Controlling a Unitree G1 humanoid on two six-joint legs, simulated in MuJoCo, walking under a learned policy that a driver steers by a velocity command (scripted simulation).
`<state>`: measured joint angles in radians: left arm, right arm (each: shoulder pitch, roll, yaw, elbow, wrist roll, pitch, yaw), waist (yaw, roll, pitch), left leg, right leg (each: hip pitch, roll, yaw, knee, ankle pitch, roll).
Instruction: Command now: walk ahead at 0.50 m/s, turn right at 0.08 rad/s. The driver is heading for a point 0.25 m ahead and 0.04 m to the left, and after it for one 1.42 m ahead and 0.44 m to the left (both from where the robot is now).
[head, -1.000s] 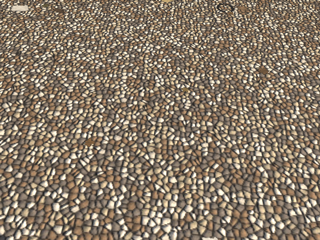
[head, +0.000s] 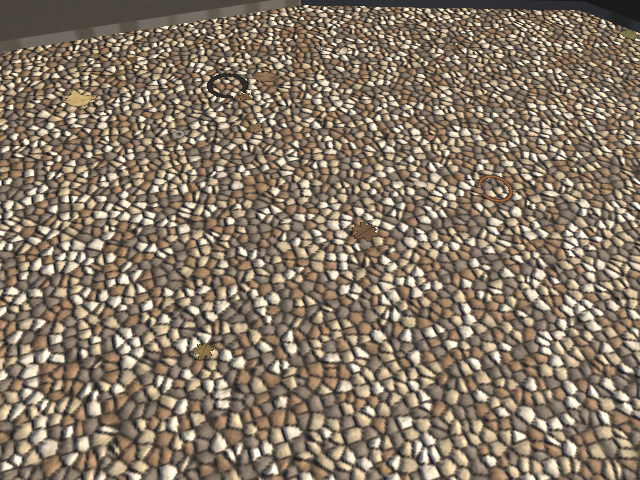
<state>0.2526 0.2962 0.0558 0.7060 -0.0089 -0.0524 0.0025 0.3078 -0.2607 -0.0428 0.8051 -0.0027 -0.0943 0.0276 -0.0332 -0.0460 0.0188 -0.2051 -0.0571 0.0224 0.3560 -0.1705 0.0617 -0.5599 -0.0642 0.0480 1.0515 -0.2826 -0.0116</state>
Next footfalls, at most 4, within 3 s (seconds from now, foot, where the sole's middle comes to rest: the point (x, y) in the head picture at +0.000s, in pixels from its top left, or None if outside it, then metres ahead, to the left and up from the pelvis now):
0.26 right None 0.31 -0.13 -0.78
0.66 left None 0.19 0.12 -0.78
1.14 right None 0.29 -0.10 -0.78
2.26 right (276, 425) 0.61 0.08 -0.78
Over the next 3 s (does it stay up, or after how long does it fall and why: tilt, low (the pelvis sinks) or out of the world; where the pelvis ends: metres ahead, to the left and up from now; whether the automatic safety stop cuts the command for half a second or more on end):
stays up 0.83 0.22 0.00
